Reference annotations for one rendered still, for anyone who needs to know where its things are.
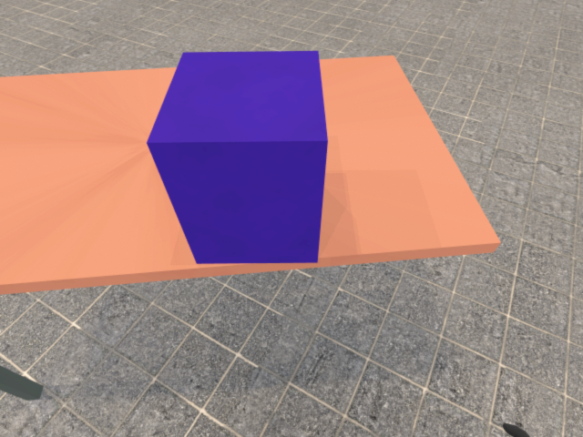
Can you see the table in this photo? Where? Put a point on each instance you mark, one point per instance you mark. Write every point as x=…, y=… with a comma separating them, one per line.
x=82, y=203

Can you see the carton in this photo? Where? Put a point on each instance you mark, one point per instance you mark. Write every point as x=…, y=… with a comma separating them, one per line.
x=240, y=143

